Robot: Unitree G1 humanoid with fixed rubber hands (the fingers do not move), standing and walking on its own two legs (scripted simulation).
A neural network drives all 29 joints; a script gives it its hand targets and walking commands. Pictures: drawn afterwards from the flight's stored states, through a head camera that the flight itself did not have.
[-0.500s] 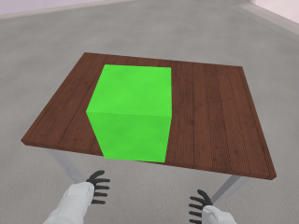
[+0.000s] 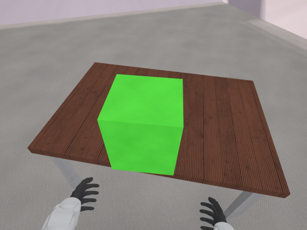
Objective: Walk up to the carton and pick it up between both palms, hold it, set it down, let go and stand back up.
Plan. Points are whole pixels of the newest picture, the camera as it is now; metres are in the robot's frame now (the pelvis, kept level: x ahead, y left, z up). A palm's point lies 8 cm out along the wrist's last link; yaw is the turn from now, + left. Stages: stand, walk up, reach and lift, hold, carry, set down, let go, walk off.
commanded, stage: reach and lift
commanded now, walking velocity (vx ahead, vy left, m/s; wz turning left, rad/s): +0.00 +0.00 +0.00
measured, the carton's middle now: (145, 126) +0.43 +0.04 +0.02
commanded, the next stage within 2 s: none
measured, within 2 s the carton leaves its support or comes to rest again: neither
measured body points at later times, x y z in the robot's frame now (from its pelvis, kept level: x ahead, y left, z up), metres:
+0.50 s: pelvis -0.02 +0.00 +0.00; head -0.05 +0.00 +0.45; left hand +0.17 +0.24 -0.06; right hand +0.14 -0.17 -0.07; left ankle -0.05 +0.10 -0.74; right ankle -0.03 -0.08 -0.74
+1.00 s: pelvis -0.05 +0.00 +0.00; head -0.05 +0.00 +0.45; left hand +0.20 +0.25 -0.02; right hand +0.18 -0.15 -0.02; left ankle -0.05 +0.10 -0.74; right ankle -0.03 -0.08 -0.74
